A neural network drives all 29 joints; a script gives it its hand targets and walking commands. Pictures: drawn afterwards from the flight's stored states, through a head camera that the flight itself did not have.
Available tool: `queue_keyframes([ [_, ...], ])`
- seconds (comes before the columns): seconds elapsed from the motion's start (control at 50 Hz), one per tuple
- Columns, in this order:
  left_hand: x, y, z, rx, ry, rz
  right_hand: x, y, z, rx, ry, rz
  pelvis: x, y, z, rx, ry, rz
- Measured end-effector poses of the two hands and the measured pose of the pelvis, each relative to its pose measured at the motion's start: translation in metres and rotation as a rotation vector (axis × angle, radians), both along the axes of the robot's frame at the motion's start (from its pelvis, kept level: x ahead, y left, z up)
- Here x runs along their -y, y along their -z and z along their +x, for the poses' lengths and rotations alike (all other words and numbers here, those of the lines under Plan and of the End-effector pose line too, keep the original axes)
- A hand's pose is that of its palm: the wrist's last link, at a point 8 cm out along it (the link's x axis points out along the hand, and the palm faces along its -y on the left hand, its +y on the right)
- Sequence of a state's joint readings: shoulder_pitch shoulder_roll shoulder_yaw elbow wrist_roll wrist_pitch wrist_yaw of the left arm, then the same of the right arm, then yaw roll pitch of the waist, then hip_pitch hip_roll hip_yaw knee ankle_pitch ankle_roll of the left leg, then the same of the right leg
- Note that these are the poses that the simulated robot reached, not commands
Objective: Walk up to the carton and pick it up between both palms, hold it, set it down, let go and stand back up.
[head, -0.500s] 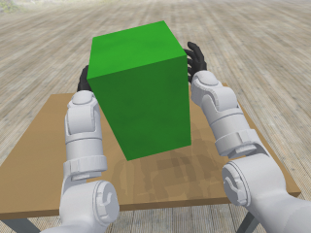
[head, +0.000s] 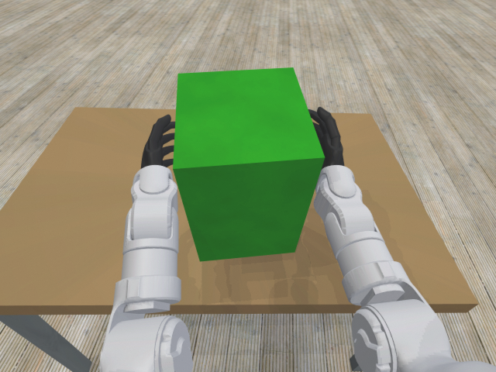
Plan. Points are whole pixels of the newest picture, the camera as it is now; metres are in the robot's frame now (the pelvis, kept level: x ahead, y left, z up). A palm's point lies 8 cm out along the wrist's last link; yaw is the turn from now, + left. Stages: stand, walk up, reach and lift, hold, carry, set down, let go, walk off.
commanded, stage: set down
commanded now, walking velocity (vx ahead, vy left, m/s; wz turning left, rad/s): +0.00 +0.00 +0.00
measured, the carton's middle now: (242, 172) +0.40 -0.01 +0.13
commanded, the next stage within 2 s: none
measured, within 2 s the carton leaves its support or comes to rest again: neither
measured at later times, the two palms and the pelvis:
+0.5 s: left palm (164, 180) +0.40 +0.11 +0.13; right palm (325, 161) +0.39 -0.15 +0.15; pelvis +0.01 -0.01 +0.00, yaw +0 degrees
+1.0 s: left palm (184, 184) +0.41 +0.08 +0.10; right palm (337, 176) +0.39 -0.18 +0.12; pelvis +0.01 -0.01 +0.00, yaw -4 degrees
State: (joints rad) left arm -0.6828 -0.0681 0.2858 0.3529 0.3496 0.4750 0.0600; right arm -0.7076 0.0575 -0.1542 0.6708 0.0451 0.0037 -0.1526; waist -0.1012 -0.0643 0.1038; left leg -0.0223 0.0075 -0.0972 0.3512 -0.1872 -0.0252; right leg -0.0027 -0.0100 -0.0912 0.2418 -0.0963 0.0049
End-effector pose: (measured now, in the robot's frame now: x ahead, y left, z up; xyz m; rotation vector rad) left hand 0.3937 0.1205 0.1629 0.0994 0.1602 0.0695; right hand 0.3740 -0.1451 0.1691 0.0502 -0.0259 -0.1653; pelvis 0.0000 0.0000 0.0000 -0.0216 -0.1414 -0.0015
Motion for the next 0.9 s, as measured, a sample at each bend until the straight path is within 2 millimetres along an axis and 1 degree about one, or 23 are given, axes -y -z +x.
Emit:
queue_keyframes([
  [0.12, 0.016, -0.015, 0.010, 0.010, 0.019, 0.020, 0.015, -0.013, 0.005, 0.009, 0.022, -0.014, -0.001, -0.001, 0.005, -0.013, 0.025, 0.005],
  [0.2, 0.024, -0.017, 0.016, -0.024, 0.034, 0.053, 0.024, -0.011, 0.009, -0.020, 0.028, -0.005, -0.001, -0.001, 0.010, 0.005, 0.035, 0.007],
  [0.24, 0.026, -0.013, 0.017, -0.046, 0.031, 0.060, 0.025, -0.007, 0.012, -0.031, 0.022, 0.002, 0.000, -0.001, 0.012, 0.012, 0.038, 0.008],
  [0.3, 0.024, -0.001, 0.017, -0.071, 0.019, 0.059, 0.024, 0.003, 0.015, -0.043, 0.005, 0.007, 0.001, -0.001, 0.014, 0.016, 0.038, 0.007],
  [0.4, 0.015, 0.021, 0.009, -0.085, -0.016, 0.031, 0.016, 0.016, 0.019, -0.050, -0.033, -0.007, 0.006, -0.001, 0.014, 0.001, 0.025, 0.006],
  [0.48, 0.008, 0.032, 0.003, -0.084, -0.040, -0.005, 0.007, 0.019, 0.019, -0.049, -0.053, -0.026, 0.009, -0.001, 0.011, -0.023, 0.011, 0.006],
  [0.56, 0.006, 0.035, 0.001, -0.085, -0.043, -0.028, 0.005, 0.020, 0.016, -0.053, -0.052, -0.040, 0.012, -0.001, 0.008, -0.040, 0.003, 0.007],
  [0.64, 0.012, 0.032, 0.002, -0.082, -0.026, -0.022, 0.011, 0.019, 0.012, -0.052, -0.030, -0.030, 0.012, -0.001, 0.007, -0.047, 0.003, 0.008],
  [0.74, 0.027, 0.029, 0.006, -0.104, 0.015, 0.011, 0.026, 0.024, 0.006, -0.076, 0.009, -0.002, 0.009, -0.001, 0.007, -0.036, 0.015, 0.011],
  [0.82, 0.037, 0.034, 0.010, -0.131, 0.036, 0.025, 0.036, 0.033, 0.004, -0.103, 0.031, 0.020, 0.007, -0.001, 0.006, -0.034, 0.031, 0.015],
  [0.9, 0.041, 0.043, 0.013, -0.147, 0.034, 0.018, 0.040, 0.044, 0.006, -0.120, 0.034, 0.031, 0.005, -0.001, 0.007, -0.045, 0.049, 0.018],
])
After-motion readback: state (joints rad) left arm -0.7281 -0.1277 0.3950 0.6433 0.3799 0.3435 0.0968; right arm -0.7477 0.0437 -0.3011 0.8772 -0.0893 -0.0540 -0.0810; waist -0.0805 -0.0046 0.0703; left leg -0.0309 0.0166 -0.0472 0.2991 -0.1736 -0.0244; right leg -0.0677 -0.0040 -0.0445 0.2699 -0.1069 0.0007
